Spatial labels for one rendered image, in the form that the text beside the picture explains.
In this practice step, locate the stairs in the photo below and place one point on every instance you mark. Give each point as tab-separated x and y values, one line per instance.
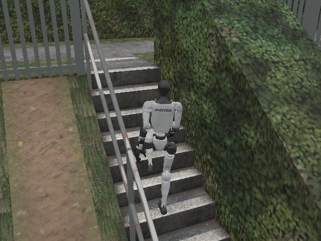
190	209

